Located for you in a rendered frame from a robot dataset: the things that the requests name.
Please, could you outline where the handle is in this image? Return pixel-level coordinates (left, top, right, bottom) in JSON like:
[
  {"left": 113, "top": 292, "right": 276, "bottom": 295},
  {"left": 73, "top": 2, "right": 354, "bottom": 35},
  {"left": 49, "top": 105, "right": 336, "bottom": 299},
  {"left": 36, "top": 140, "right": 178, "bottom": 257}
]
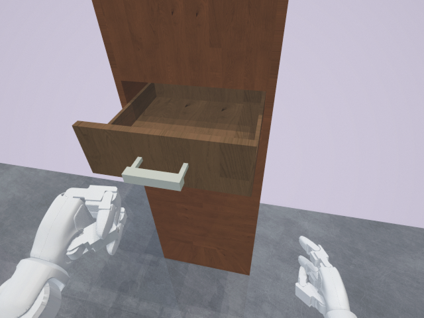
[{"left": 121, "top": 157, "right": 189, "bottom": 191}]

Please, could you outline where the cabinet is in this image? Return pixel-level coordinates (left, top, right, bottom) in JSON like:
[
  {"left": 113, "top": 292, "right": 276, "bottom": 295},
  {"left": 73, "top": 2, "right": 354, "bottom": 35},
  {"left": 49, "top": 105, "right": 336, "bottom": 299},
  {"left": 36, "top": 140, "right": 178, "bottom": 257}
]
[{"left": 92, "top": 0, "right": 289, "bottom": 276}]

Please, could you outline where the right robot hand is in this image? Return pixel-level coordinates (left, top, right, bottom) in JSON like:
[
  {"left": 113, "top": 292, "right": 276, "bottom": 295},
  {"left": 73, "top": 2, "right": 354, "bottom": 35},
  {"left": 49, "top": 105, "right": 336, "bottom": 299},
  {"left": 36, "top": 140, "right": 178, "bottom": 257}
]
[{"left": 295, "top": 236, "right": 350, "bottom": 318}]

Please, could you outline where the left robot forearm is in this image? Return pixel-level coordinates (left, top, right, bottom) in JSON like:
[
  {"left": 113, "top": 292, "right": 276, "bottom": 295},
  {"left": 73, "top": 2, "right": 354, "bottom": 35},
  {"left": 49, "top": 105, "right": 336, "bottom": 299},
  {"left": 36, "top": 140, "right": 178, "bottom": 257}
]
[{"left": 0, "top": 258, "right": 70, "bottom": 318}]

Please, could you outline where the left robot hand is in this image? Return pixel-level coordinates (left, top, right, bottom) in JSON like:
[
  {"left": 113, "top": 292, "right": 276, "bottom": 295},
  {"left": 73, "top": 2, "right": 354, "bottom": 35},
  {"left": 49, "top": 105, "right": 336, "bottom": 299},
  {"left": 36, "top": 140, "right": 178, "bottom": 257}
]
[{"left": 30, "top": 185, "right": 127, "bottom": 271}]

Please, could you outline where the drawer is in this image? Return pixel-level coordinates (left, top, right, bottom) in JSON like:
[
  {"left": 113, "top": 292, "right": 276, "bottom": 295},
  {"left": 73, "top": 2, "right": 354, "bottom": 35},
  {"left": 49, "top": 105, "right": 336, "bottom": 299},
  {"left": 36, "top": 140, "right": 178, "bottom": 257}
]
[{"left": 72, "top": 83, "right": 266, "bottom": 197}]

